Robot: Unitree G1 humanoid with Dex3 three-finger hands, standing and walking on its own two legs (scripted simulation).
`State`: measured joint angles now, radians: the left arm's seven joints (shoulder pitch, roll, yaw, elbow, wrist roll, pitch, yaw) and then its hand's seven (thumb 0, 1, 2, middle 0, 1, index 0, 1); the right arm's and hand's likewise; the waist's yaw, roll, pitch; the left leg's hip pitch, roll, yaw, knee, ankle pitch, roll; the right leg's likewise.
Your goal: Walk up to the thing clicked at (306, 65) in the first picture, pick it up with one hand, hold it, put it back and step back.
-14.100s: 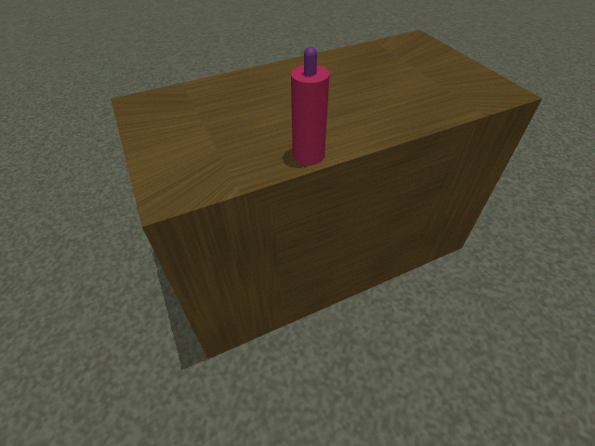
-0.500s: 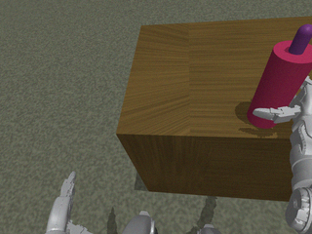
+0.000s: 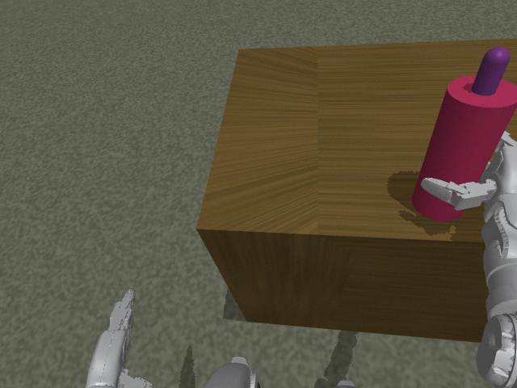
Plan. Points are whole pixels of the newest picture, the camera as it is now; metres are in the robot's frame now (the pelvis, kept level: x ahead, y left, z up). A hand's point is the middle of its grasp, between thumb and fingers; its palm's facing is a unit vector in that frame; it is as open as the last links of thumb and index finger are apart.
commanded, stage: settle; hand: right
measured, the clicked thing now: (462, 141) +0.46 -0.22 +0.11
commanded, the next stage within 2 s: lift in 0.56 s
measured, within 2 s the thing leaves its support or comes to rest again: leaves its support in 0.18 s
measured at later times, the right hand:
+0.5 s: hand (451, 153) +0.47 -0.22 +0.07, palm faces +0.18 +0.98 -0.02, open 11.0 cm
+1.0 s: hand (454, 148) +0.44 -0.21 +0.11, palm faces +0.19 +0.98 -0.03, open 11.2 cm
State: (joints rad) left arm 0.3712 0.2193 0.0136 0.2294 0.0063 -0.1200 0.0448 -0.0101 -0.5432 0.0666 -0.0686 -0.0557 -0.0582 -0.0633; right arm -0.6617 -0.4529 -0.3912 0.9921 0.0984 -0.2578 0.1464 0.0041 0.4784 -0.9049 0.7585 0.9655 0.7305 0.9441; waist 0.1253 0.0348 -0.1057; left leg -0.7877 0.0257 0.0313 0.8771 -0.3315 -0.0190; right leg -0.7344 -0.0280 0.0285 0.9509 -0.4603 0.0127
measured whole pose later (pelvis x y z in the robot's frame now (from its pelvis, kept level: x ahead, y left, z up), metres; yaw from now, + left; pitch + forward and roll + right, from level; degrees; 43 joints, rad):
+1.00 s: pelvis +0.03 +0.00 +0.03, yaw +1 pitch +9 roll +0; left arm 0.29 0.23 0.04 0.39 -0.02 -0.11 0.08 -0.01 -0.55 0.07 -0.06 -0.06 -0.05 -0.06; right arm -0.43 -0.33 -0.35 0.59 0.15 -0.08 0.06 0.01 0.55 -1.02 0.70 1.11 0.67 1.08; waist 0.08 -0.01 -0.08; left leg -0.57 0.02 0.01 0.73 -0.32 -0.02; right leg -0.49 -0.03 0.00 0.75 -0.42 0.01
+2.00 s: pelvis +0.00 +0.01 +0.04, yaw -1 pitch -2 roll +0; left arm 0.24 0.23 0.08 0.60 -0.02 -0.20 0.16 -0.01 -0.53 0.06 -0.05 -0.05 -0.04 -0.06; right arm -0.29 -0.27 -0.23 -0.02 0.22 0.44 -0.04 0.01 0.61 -1.09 0.71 1.13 0.68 1.10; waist 0.00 -0.06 -0.04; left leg -0.30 0.04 0.03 0.57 -0.22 -0.01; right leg -0.22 -0.01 0.02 0.57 -0.31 0.02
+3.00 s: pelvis +0.00 +0.00 +0.05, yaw -1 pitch -3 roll +0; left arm 0.22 0.23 0.09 0.64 -0.02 -0.25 0.14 -0.01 -0.54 0.06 -0.06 -0.05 -0.05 -0.06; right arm -0.19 -0.25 -0.23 -0.25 0.23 0.59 -0.04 0.01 0.61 -1.09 0.71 1.13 0.68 1.10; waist 0.00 -0.06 -0.04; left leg -0.27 0.04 0.03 0.55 -0.22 -0.02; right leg -0.20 -0.01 0.02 0.56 -0.31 0.01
